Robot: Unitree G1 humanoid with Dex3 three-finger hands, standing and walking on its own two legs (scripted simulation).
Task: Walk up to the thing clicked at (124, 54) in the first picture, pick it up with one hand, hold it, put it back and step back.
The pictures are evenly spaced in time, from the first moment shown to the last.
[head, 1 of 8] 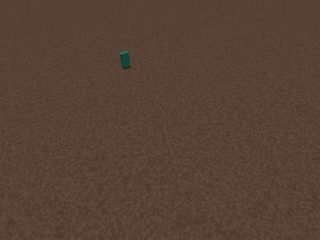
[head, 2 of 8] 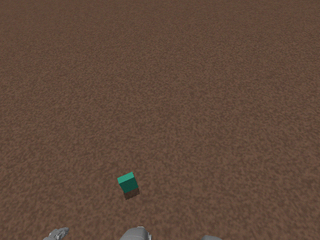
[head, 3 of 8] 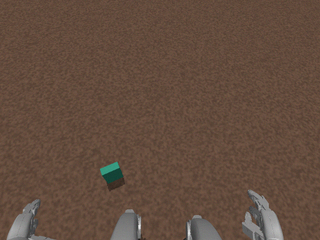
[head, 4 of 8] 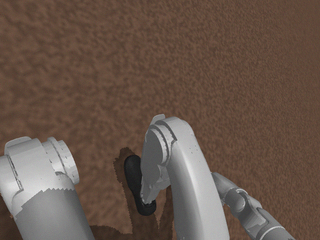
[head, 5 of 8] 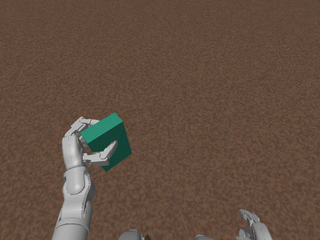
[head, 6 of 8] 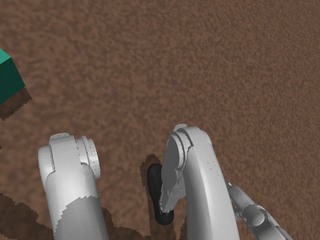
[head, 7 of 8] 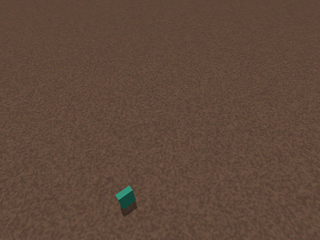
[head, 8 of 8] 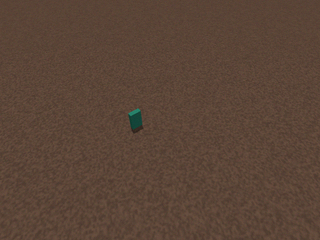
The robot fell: no
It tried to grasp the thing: yes
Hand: left
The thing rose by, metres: 0.67
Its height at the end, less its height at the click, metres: +0.00
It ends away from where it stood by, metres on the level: 0.01
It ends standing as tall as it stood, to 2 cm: yes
